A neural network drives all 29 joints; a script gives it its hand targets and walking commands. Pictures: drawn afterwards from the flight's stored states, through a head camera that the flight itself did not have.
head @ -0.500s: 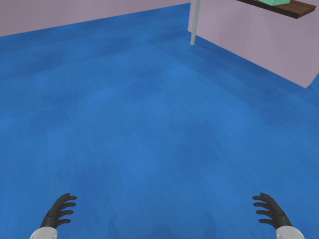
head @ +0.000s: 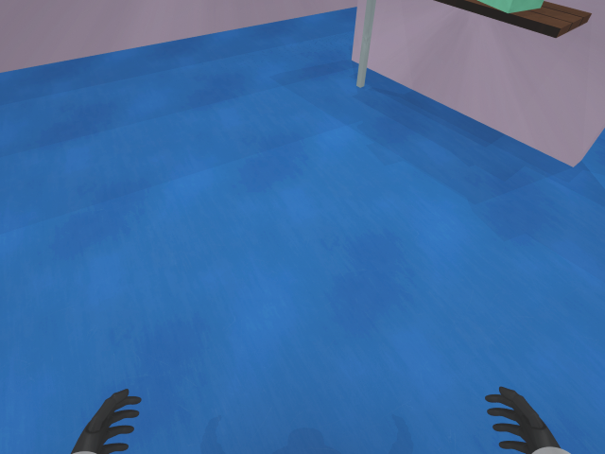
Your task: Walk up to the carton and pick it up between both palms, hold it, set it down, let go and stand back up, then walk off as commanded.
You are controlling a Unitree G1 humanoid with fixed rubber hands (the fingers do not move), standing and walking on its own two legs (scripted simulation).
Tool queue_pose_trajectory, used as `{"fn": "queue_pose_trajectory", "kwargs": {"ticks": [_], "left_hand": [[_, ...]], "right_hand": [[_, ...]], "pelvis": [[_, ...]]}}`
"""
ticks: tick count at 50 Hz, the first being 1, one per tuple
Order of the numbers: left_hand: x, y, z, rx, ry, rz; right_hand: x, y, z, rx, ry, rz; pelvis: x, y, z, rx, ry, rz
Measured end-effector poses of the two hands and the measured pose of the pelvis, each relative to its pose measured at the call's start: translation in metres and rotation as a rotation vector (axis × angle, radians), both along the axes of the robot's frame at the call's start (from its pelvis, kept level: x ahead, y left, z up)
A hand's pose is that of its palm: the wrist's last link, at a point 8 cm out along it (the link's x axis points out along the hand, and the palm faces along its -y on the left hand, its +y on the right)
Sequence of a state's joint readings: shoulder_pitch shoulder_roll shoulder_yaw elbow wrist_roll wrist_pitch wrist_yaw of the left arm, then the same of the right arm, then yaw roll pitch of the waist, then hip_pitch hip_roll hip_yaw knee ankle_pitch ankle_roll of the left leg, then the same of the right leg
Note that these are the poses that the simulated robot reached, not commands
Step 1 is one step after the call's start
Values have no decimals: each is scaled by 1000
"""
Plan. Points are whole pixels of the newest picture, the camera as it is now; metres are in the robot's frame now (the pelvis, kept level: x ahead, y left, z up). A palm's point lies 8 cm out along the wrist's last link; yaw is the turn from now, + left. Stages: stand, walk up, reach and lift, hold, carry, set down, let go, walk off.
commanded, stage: stand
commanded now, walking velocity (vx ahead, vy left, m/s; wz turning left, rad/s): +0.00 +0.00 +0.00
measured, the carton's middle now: out of the picture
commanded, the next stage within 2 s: walk up in 0.84 s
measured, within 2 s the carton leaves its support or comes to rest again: neither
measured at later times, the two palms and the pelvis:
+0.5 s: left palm out of the picture +0.12 +0.30 -0.08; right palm out of the picture +0.12 -0.30 -0.08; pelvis +0.00 +0.00 +0.01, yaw +0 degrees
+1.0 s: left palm out of the picture +0.10 +0.30 -0.09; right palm out of the picture +0.10 -0.31 -0.08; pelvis +0.00 +0.00 +0.01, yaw +0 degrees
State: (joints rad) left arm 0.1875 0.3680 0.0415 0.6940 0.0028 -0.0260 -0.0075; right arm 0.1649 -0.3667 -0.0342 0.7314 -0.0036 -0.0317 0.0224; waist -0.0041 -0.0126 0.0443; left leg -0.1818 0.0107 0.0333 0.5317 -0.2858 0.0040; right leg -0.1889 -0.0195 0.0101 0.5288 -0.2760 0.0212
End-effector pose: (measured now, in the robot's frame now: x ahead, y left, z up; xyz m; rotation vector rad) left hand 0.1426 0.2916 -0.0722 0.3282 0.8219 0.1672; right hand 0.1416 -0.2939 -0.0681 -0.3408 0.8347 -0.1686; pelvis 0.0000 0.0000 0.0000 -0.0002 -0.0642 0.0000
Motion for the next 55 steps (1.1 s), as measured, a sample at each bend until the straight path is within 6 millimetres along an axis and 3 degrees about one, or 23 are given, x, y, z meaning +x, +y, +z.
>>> {"fn": "queue_pose_trajectory", "kwargs": {"ticks": [46, 52, 55], "left_hand": [[-38, 9, -15, 18, 190, 67], [-41, 9, -17, 18, 205, 76], [-37, 6, -14, 12, 224, 24]], "right_hand": [[-42, -18, -16, -13, 194, -85], [-45, -19, -17, -14, 203, -91], [-45, -29, -11, -33, 136, -106]], "pelvis": [[0, -4, 11, 3, 3, -1], [0, -4, 11, 3, 4, -2], [1, -4, 9, 21, 13, -75]]}}
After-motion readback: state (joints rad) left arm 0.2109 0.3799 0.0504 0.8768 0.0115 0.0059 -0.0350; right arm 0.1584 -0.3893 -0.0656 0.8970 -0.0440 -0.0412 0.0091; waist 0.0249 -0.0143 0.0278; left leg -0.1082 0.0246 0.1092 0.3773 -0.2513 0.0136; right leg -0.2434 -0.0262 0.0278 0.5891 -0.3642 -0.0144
